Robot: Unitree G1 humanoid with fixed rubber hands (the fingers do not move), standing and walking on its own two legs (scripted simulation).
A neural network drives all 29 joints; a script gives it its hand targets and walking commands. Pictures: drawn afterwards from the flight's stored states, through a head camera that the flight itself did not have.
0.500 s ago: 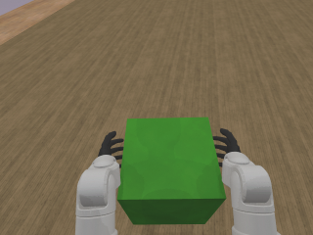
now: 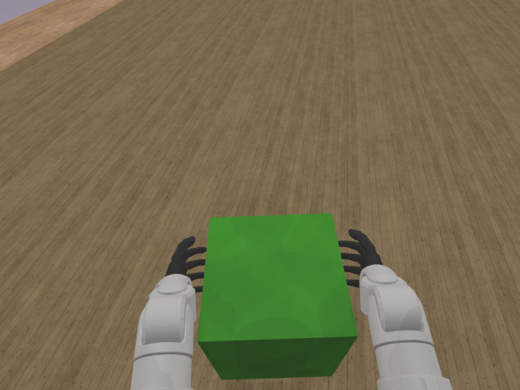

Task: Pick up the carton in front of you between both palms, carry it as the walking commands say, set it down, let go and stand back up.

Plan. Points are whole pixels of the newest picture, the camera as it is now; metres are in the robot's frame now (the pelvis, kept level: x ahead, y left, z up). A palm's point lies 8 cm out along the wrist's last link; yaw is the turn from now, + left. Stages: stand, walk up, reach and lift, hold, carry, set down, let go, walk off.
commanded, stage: carry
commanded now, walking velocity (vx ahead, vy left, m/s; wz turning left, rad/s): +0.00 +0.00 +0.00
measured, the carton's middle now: (273, 300) +0.30 +0.00 -0.07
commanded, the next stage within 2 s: none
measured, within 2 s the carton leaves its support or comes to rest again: neither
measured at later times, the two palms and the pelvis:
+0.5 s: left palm (176, 298) +0.26 +0.15 +0.04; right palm (379, 290) +0.26 -0.15 +0.04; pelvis -0.04 +0.00 +0.00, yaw +0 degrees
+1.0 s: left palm (166, 302) +0.25 +0.16 +0.04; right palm (370, 296) +0.25 -0.13 +0.04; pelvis -0.04 +0.02 +0.00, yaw -1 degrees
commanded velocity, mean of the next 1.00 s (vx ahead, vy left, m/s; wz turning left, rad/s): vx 0.00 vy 0.00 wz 0.00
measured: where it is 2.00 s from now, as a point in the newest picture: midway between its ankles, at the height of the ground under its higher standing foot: outside the picture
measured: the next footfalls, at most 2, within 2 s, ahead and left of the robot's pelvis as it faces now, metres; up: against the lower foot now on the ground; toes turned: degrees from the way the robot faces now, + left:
right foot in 1.60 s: +0.13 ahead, -0.13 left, +0.00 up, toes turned -12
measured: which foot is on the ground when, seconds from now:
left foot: down 0.00-1.00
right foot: down 0.00-1.00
